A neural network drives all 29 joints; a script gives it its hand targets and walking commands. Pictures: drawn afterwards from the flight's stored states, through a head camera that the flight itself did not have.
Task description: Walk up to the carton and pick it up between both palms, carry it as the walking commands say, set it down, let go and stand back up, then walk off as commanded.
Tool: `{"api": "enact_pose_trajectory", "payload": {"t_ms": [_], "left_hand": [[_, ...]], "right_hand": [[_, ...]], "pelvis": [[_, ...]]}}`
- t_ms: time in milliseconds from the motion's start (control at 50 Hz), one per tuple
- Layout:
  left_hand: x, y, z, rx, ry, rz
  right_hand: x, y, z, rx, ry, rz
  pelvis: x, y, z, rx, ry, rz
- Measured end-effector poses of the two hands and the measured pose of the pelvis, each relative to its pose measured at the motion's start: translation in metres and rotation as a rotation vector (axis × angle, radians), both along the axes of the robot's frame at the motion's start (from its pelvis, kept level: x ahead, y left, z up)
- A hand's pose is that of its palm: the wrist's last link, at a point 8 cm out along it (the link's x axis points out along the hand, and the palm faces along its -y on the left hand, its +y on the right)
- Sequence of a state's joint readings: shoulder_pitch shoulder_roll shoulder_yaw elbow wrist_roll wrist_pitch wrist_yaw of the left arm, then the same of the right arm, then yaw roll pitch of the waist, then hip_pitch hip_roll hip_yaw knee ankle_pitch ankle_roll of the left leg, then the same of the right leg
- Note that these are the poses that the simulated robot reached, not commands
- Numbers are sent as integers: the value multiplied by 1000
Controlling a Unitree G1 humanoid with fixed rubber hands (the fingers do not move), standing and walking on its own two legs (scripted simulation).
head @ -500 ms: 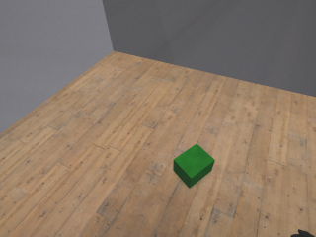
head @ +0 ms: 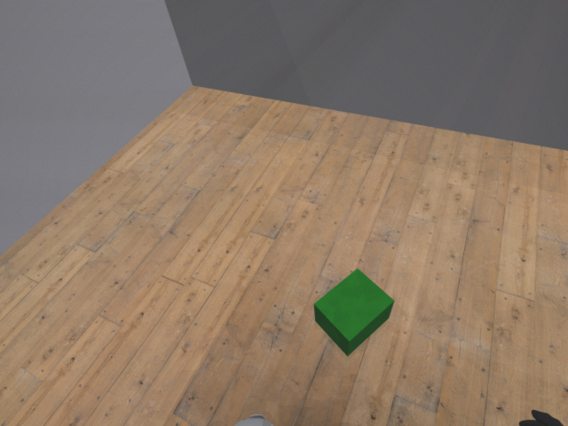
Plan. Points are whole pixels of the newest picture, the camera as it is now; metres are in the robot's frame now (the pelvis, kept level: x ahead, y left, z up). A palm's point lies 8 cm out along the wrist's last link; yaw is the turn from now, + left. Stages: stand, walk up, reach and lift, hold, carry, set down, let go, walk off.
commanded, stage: walk up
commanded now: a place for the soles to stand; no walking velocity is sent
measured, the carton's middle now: (352, 311) +0.60 -0.11 -0.68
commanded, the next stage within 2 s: none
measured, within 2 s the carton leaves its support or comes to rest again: neither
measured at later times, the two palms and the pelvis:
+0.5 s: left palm out of the picture +0.12 +0.36 -0.08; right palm out of the picture +0.15 -0.29 -0.09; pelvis +0.03 +0.03 +0.01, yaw -1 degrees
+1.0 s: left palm out of the picture +0.15 +0.40 -0.04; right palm out of the picture +0.16 -0.32 -0.07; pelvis +0.05 +0.05 +0.02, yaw -10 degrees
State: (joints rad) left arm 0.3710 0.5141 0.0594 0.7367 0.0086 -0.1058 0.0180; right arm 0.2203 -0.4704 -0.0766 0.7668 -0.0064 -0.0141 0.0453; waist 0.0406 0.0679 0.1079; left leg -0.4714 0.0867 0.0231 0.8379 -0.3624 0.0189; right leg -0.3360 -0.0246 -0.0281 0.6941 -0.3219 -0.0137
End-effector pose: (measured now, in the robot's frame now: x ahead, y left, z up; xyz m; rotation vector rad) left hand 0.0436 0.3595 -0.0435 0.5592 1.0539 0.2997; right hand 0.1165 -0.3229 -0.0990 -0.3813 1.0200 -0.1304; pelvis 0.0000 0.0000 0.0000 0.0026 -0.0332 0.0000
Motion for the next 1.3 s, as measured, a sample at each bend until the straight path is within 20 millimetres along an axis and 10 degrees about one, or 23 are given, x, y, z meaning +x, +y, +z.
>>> {"api": "enact_pose_trajectory", "payload": {"t_ms": [260, 840, 1000, 1140, 1300], "left_hand": [[52, -3, -48, -115, 10, -26], [100, -15, -19, -116, 40, -36], [103, 44, 8, 38, 99, -98], [170, 115, 10, 133, 72, -189], [288, 83, 2, 41, 20, -388]], "right_hand": [[45, 36, 7, -3, -62, -49], [18, 22, 7, 35, 84, -157], [40, 5, 31, -6, -60, -196], [60, 40, 31, -50, -124, -238], [1, 93, 21, -16, -40, -412]], "pelvis": [[25, 26, -7, -6, 11, -10], [35, 20, 21, 3, 14, -43], [53, 49, 17, -19, 16, -168], [86, 99, -3, -11, 14, -229], [132, 126, 6, -4, 15, -350]]}}
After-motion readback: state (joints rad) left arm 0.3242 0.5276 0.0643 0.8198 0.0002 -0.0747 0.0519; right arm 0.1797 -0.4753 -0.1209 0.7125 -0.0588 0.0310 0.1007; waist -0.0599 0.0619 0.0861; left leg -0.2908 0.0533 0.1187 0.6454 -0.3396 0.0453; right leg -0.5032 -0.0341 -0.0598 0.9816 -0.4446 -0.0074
